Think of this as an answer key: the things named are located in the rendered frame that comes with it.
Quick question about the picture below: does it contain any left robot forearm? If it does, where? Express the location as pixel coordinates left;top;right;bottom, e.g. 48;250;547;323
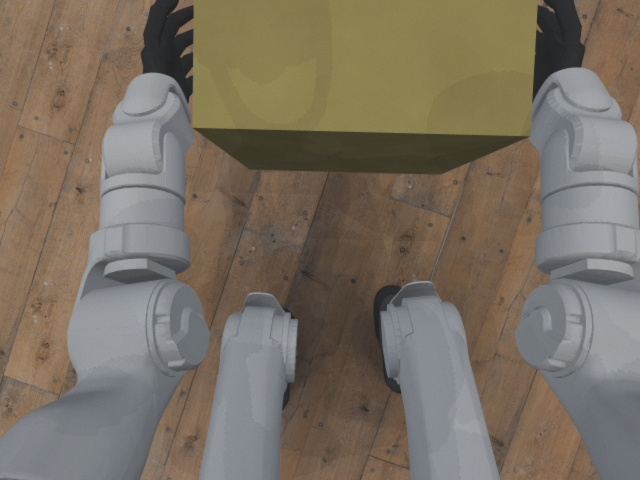
67;73;194;367

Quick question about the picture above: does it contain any robot right hand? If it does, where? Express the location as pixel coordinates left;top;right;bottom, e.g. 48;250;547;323
532;0;585;103

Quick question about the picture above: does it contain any right robot forearm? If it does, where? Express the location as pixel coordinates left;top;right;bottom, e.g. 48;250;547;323
528;67;640;291

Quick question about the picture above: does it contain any robot left upper arm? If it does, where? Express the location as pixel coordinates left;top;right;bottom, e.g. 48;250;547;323
0;278;210;480

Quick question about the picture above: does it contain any robot left shin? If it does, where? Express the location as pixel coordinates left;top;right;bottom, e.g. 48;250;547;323
220;292;287;392

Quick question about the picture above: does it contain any robot left thigh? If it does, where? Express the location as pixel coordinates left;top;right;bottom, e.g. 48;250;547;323
198;306;298;480

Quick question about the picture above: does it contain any carton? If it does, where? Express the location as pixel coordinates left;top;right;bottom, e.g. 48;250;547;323
192;0;538;175

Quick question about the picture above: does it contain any robot right upper arm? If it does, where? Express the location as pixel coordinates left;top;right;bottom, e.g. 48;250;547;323
515;278;640;480

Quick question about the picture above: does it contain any robot left hand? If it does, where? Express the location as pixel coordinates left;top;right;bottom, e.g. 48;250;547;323
141;0;194;103

